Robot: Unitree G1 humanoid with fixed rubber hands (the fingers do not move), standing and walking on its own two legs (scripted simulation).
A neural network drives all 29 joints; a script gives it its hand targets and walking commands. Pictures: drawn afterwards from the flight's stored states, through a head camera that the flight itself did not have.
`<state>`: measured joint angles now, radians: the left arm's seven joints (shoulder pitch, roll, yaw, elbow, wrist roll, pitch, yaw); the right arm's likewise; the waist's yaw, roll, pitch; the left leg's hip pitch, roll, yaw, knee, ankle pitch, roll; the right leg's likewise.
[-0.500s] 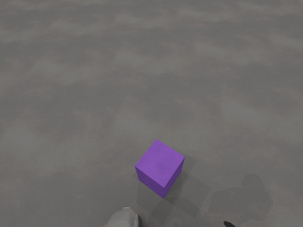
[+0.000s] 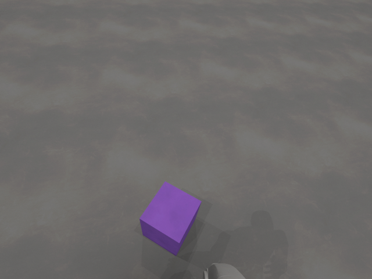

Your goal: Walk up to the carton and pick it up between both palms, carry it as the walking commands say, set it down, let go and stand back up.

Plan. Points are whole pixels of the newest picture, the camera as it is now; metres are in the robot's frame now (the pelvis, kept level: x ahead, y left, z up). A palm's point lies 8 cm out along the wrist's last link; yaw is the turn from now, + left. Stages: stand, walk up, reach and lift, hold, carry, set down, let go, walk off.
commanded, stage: walk up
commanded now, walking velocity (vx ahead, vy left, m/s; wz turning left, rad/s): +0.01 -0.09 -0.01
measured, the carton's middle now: (170, 219) +0.46 +0.00 -0.65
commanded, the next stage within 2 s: none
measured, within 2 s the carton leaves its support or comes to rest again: neither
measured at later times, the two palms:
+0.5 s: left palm out of the picture -0.06 +0.11 -0.13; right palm out of the picture -0.05 -0.32 -0.15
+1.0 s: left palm out of the picture -0.07 +0.26 -0.16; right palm out of the picture +0.10 -0.18 -0.12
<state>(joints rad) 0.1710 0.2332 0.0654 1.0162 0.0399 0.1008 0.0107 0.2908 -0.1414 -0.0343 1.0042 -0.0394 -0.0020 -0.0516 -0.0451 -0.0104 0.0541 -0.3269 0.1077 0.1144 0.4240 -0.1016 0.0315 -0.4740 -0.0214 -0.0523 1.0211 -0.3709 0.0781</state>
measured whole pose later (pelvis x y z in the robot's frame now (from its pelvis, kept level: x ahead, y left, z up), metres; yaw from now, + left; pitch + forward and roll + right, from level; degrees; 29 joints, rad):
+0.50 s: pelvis -0.04 -0.09 +0.00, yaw +2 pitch +1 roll +1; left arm 0.35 0.09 0.01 1.08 0.02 -0.04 0.04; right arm 0.31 -0.17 -0.05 1.10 -0.02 0.04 -0.02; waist -0.01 0.05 -0.01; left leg -0.24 0.02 0.04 0.63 -0.40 -0.02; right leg -0.15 0.01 -0.08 0.37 -0.24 -0.05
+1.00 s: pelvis +0.00 +0.03 +0.00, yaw +0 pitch -2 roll -3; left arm 0.38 0.18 0.05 1.07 0.03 0.03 0.01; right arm 0.15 -0.13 -0.02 0.96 -0.02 -0.03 -0.03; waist 0.05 -0.02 0.09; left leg -0.31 0.10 0.10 0.49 -0.15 0.01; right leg -0.35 -0.06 -0.05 0.96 -0.48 0.07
